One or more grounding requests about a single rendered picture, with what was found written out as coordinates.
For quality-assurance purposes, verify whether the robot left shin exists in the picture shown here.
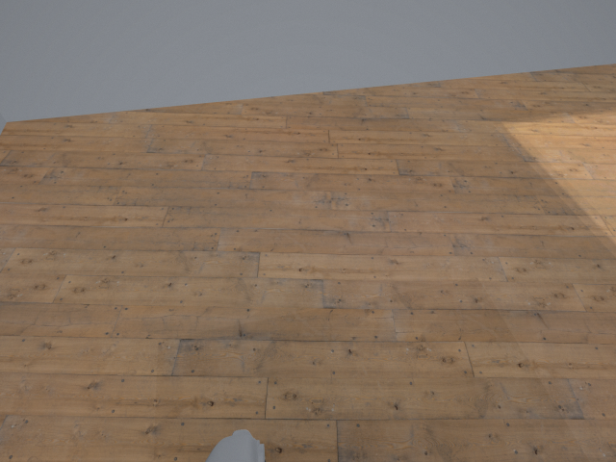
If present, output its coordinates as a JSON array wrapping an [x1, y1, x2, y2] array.
[[232, 429, 252, 437]]

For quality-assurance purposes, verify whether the left robot thigh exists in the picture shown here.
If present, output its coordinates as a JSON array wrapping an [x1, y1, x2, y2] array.
[[205, 434, 265, 462]]

